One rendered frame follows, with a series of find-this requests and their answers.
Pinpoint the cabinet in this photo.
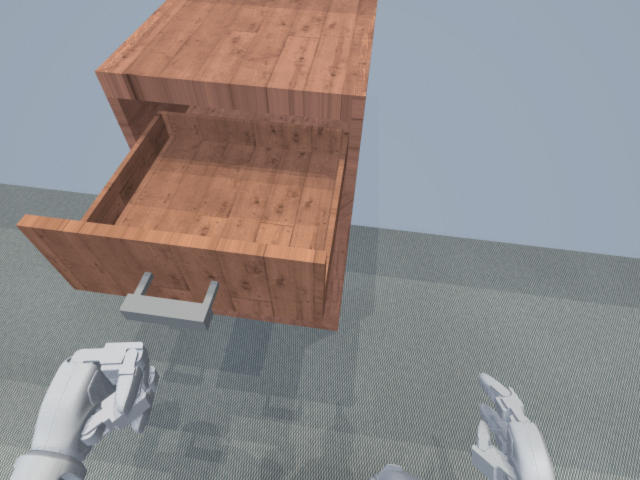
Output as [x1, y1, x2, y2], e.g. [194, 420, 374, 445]
[95, 0, 378, 331]

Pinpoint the right robot hand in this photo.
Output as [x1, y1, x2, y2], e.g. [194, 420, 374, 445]
[472, 373, 556, 480]

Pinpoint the left robot hand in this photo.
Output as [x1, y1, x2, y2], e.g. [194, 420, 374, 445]
[31, 342, 160, 462]

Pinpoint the right robot shin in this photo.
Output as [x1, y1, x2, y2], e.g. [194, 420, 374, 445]
[379, 464, 403, 474]

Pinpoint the handle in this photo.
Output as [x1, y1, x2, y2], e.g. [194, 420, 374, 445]
[119, 272, 219, 331]

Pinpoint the drawer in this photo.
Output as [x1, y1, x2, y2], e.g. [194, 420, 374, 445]
[16, 111, 350, 323]

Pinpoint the left robot forearm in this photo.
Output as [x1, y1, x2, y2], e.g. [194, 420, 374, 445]
[10, 451, 87, 480]

